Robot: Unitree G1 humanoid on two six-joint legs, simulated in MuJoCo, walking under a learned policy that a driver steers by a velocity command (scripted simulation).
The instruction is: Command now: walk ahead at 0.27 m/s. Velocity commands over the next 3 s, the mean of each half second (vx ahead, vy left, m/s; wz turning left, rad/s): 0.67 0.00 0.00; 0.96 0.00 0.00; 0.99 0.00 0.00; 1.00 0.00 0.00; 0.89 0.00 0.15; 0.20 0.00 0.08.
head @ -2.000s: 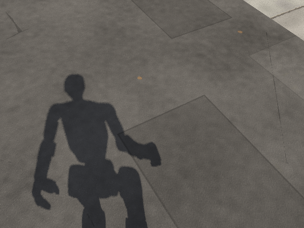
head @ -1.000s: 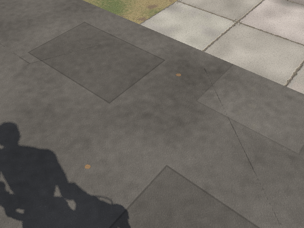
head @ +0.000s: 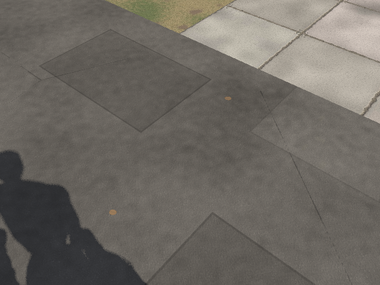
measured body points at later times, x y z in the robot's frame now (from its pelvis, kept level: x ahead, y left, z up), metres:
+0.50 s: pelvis +0.16 -0.05 +0.00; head +0.17 -0.07 +0.45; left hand +0.06 +0.17 -0.14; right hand +0.35 -0.28 -0.12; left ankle +0.27 +0.09 -0.67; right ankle +0.04 -0.13 -0.74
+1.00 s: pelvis +0.59 +0.00 -0.01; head +0.60 -0.01 +0.44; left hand +0.78 +0.22 -0.11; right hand +0.49 -0.25 -0.15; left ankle +0.49 +0.05 -0.74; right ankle +0.75 -0.17 -0.67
